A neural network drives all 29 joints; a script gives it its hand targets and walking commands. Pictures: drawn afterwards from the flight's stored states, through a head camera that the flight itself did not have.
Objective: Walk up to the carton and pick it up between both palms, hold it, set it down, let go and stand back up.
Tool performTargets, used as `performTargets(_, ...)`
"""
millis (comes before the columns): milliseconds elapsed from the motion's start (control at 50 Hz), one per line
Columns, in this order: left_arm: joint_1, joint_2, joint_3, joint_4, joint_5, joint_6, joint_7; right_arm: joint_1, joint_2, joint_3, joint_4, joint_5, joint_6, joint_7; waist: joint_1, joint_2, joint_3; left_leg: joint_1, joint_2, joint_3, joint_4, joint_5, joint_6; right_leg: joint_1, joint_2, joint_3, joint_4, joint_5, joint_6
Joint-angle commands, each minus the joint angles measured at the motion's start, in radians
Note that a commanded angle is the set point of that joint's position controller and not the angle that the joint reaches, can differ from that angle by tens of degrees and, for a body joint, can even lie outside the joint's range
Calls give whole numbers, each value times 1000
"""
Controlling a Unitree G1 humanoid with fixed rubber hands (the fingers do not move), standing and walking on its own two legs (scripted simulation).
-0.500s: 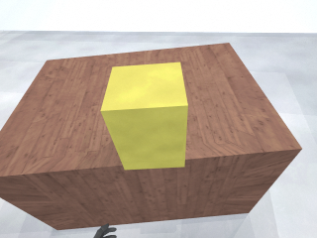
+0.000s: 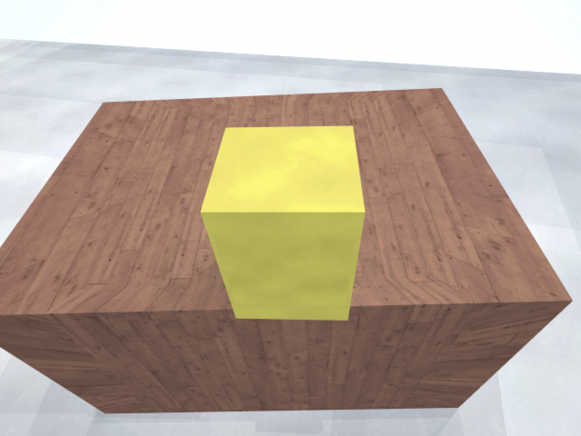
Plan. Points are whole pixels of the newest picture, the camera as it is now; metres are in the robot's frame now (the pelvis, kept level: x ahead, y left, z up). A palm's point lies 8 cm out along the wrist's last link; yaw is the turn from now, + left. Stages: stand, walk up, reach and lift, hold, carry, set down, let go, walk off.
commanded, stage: walk up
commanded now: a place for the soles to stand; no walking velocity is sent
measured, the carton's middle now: (290, 229) +0.43 +0.04 +0.03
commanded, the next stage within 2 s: reach and lift in 0.76 s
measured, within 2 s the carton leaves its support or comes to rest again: neither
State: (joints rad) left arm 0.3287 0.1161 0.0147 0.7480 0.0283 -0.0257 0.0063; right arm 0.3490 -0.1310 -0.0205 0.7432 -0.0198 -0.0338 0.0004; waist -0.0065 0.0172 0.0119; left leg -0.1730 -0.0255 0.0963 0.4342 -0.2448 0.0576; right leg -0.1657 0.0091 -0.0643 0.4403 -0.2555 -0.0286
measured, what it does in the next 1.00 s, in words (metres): stands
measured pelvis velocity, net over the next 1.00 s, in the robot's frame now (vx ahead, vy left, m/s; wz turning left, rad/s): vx -0.02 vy -0.03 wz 0.02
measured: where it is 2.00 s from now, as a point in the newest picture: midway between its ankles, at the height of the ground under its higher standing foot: outside the picture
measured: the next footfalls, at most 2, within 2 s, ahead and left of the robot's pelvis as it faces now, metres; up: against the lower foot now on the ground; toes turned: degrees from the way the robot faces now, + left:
none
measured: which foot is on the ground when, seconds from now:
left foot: down 0.00-1.00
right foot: down 0.00-1.00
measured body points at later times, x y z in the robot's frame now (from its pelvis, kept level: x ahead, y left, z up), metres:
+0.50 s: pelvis +0.01 -0.01 +0.00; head +0.02 -0.01 +0.45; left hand +0.08 +0.21 -0.13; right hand +0.09 -0.22 -0.14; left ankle +0.00 +0.08 -0.74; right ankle -0.01 -0.10 -0.74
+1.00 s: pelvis -0.02 -0.03 -0.03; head +0.04 -0.01 +0.42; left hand +0.20 +0.22 -0.12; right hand +0.18 -0.24 -0.14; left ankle +0.00 +0.08 -0.74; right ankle -0.01 -0.10 -0.74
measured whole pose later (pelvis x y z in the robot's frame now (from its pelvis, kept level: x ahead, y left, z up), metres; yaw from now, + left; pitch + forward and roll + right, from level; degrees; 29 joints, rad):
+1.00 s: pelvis -0.02 -0.03 -0.03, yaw +1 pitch +9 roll +1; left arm -0.04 0.28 0.03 0.55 -0.04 0.30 -0.01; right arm -0.06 -0.13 -0.05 0.88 0.03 -0.06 0.02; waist -0.01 -0.06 -0.03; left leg -0.55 -0.01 0.07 0.68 -0.30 0.02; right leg -0.54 0.01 -0.09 0.72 -0.34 -0.08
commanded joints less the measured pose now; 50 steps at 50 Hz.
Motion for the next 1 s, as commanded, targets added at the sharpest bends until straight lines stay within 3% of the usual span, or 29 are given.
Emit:
performTargets(0, 16, 78, 17, -51, -6, -20, 4, 35, -73, -21, -54, -2, -17, -6, -2, -27, 21, 9, 126, -155, -83, 151, -10, -39, -99, 110, -84, 125, -11)
performTargets(80, 19, 80, 21, -52, -1, -20, 7, 35, -70, -21, -44, 2, -18, -9, -2, 12, -15, 6, 118, -150, -74, 195, -8, 9, -109, 103, -72, 180, -14)
performTargets(140, 7, 83, 20, -51, 1, -17, 7, 30, -74, -21, -50, -1, -19, -9, -1, -34, 5, -6, 126, -161, -70, 226, -6, 8, -102, 85, -74, 188, -13)
performTargets(160, 19, 80, 20, -42, 0, -17, 7, 27, -79, -19, -45, -2, -19, -10, 6, -13, 12, 0, 121, -160, -58, 234, -8, 10, -109, 90, -80, 198, -11)
performTargets(320, 30, 88, 19, -25, -5, -15, 7, 32, -79, -19, -29, -4, -17, -14, 4, -4, 7, 2, 116, -165, -56, 220, -10, 24, -116, 85, -84, 219, -17)
performTargets(340, 38, 89, 19, -21, -7, -16, 6, 30, -78, -16, -30, -5, -17, -14, 9, -29, -4, 7, 116, -161, -48, 212, -13, 23, -116, 81, -89, 222, -15)
performTargets(380, 37, 96, 20, -23, -7, -15, 7, 29, -71, -15, -26, -3, -15, -16, 6, -5, 0, 8, 104, -154, -42, 224, -14, 25, -127, 86, -86, 251, -17)
performTargets(480, 44, 95, 20, -13, -14, -12, 8, 21, -77, -16, -9, -6, -12, -17, 8, -34, 38, -13, 108, -165, -48, 189, -14, 5, -116, 75, -109, 205, -8)
performTargets(560, 50, 103, 21, -9, -10, -12, 6, 39, -80, -9, -1, -3, -12, -21, 2, 13, 9, -5, 105, -172, -54, 212, -18, 37, -122, 70, -97, 216, -21)
performTargets(640, 44, 106, 24, 1, -11, -9, 7, 32, -82, -9, 11, -4, -10, -21, 0, 12, 44, -19, 108, -179, -59, 206, -14, 27, -120, 65, -101, 192, -17)
performTargets(700, 62, 105, 21, 15, -7, -8, 8, 36, -80, -7, 21, -4, -11, -21, 6, -41, 45, -22, 115, -188, -60, 202, -12, 39, -119, 54, -110, 189, -17)
performTargets(740, 80, 96, 19, 11, -11, -10, 8, 28, -86, -7, 18, -5, -12, -22, 15, -14, 32, -19, 107, -186, -48, 194, -10, 38, -127, 57, -115, 205, -17)
performTargets(760, -757, 325, -23, -182, -75, 77, -3, -723, -71, -111, -50, -90, -63, 21, -15, -79, -63, -407, 85, -105, 80, 34, -22, -313, -47, 106, 144, 39, -14)
performTargets(780, -626, 282, -56, -121, -91, 137, 27, -581, -79, -137, 50, -123, -32, 57, -9, -39, -54, -517, 94, -63, 115, -100, -22, -299, -74, 88, 207, -72, -26)
performTargets(800, -599, 285, -62, -167, -107, 175, 39, -536, -78, -149, 28, -108, -23, 72, -15, -45, -95, -547, 105, -51, 115, -121, -13, -269, -81, 94, 214, -76, -29)
performTargets(820, -506, 266, -56, -181, -122, 211, 40, -418, -84, -139, 45, -92, -5, 80, -25, -81, -161, -490, 89, -50, 128, -98, -11, -152, -89, 109, 214, -15, -20)
performTargets(840, -476, 252, -30, -219, -123, 254, 37, -360, -73, -106, 57, -62, 9, 72, -13, -76, -192, -478, 78, -54, 141, -24, -6, -143, -98, 130, 226, 121, -2)
performTargets(900, -233, 222, 32, -286, -79, 358, -15, -211, -67, -46, 121, 60, -27, 16, 1, -15, -476, -342, 47, -82, 215, 422, -4, 36, -68, 166, 283, 722, 15)
performTargets(920, -148, 209, 38, -295, -64, 364, -35, -191, -75, -14, 137, 94, -56, -5, 1, -1, -514, -283, 42, -100, 185, 525, -4, 122, -55, 177, 262, 835, 10)
performTargets(940, -73, 193, 41, -299, -35, 361, -50, -180, -77, 10, 150, 121, -88, -21, 17, 33, -525, -194, 40, -110, 147, 583, -16, 164, -46, 185, 210, 867, 0)
performTargets(980, 39, 159, 35, -313, -4, 338, -63, -172, -64, 49, 164, 141, -152, -41, 29, 62, -434, -17, 42, -128, 65, 594, -51, 144, -24, 178, 75, 736, -23)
